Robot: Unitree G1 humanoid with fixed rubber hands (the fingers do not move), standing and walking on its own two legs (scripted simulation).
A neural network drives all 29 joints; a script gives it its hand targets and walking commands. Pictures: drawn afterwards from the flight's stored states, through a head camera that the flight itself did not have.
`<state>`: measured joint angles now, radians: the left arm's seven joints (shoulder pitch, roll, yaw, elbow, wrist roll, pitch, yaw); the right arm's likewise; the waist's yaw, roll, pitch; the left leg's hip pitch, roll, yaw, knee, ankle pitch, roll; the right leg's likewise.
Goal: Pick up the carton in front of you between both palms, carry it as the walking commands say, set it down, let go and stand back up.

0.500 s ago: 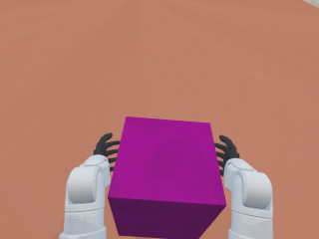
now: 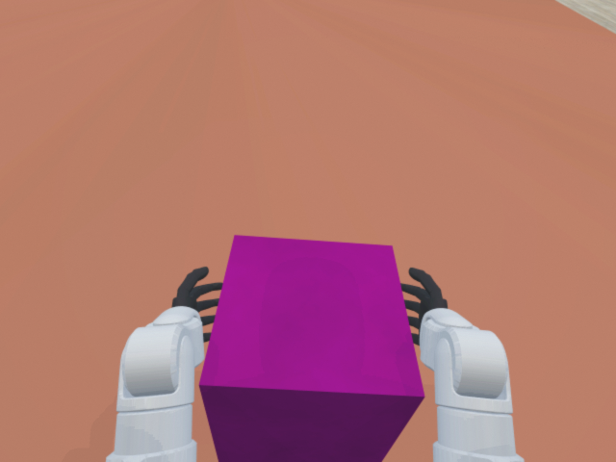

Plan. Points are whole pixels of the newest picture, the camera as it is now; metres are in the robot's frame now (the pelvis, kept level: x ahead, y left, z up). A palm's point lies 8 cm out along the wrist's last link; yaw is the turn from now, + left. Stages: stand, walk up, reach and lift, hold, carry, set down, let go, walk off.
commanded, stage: carry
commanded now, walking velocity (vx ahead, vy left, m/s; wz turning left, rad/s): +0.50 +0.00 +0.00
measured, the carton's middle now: (305, 358) +0.26 +0.01 -0.01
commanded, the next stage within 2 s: none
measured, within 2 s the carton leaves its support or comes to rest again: neither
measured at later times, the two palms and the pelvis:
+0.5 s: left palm (242, 149) +0.59 +0.12 +0.09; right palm (408, 152) +0.61 -0.17 +0.09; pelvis +0.33 -0.04 +0.00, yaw +4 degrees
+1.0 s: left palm (241, 87) +0.84 +0.16 +0.08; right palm (373, 87) +0.85 -0.14 +0.09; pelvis +0.57 +0.00 +0.01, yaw +1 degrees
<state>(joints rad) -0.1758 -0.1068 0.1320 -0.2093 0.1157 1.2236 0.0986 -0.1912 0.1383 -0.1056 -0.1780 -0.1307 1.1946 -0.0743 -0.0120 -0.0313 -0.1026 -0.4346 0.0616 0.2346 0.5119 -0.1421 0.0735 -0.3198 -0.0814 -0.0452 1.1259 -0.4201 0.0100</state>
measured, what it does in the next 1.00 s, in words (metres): walks ahead: right foot, then left foot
